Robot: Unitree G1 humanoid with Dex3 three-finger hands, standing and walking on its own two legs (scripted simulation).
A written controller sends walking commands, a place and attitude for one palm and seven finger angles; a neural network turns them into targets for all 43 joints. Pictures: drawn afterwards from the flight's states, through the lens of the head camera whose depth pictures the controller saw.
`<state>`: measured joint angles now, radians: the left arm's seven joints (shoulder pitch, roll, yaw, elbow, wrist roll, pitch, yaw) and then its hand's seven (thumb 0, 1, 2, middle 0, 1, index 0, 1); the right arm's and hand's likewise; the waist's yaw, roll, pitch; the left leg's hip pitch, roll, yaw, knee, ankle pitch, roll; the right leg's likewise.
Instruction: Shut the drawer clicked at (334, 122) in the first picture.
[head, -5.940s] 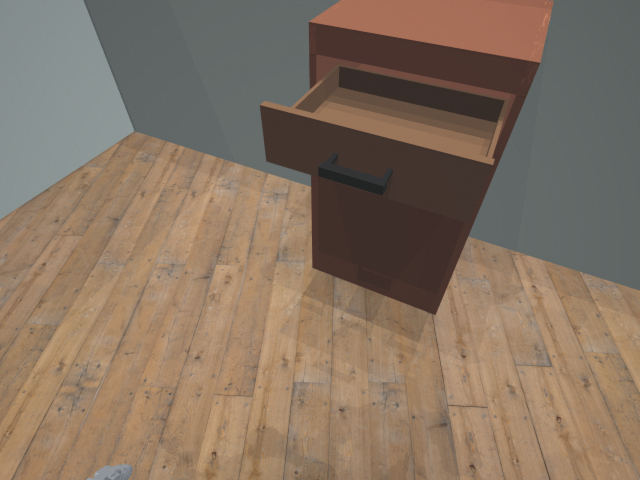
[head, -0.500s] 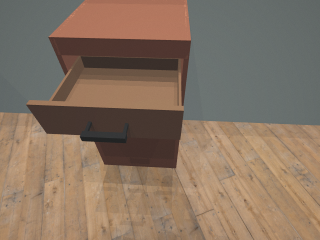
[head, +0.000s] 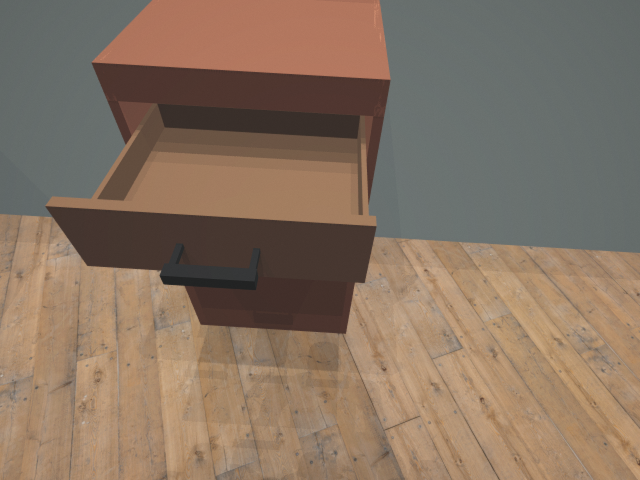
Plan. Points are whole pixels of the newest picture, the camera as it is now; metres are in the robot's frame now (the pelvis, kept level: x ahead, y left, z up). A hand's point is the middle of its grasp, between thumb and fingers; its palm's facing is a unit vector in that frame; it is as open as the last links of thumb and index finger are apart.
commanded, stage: shuffle to correct the standing spot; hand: left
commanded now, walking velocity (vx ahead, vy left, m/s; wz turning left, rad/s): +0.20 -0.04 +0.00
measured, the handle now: (213, 264) +0.40 +0.19 +0.01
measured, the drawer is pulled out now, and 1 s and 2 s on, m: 0.27 0.27 0.27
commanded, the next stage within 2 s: come to a stop and stand still in 0.18 s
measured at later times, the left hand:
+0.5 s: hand out of the picture +0.03 +0.16 -0.19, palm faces +0.07 -0.99 -0.15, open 7.4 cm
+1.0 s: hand out of the picture +0.12 +0.13 -0.16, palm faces +0.06 -0.97 -0.24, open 7.3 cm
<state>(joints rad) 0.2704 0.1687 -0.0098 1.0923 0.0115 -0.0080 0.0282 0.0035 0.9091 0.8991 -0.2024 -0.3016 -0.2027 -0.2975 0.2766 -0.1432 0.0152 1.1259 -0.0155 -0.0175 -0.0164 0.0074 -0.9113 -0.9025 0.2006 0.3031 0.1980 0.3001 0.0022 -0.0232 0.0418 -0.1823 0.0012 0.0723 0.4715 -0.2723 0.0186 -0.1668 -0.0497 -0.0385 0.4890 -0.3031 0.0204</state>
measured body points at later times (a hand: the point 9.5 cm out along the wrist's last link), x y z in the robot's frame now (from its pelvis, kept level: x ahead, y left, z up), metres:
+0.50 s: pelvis +0.08 +0.00 +0.00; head +0.10 +0.02 +0.45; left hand +0.03 +0.21 -0.17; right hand +0.12 -0.23 -0.15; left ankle +0.04 +0.08 -0.74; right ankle +0.02 -0.13 -0.70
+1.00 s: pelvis +0.06 -0.06 +0.00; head +0.09 -0.06 +0.45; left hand +0.12 +0.18 -0.14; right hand +0.11 -0.29 -0.16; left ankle +0.02 +0.08 -0.70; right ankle +0.11 -0.15 -0.74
